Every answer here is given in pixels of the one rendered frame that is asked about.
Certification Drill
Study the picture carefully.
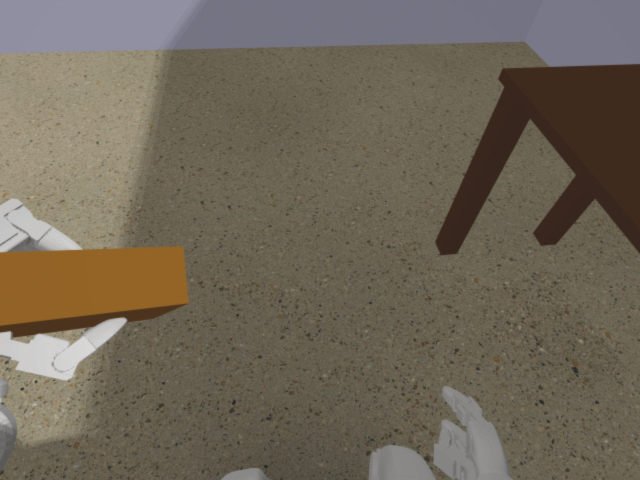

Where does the table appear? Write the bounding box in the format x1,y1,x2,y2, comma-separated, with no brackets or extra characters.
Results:
435,64,640,255

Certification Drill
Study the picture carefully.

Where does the sponge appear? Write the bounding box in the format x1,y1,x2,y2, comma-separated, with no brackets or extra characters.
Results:
0,246,189,338

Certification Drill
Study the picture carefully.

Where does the right robot hand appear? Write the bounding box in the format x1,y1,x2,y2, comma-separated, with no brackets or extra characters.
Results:
433,386,511,480

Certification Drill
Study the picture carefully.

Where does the left robot hand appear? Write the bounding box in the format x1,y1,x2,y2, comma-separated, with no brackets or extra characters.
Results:
0,199,127,381

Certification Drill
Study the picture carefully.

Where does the right robot thigh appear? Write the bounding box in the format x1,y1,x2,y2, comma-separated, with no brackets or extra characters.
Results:
369,445,436,480

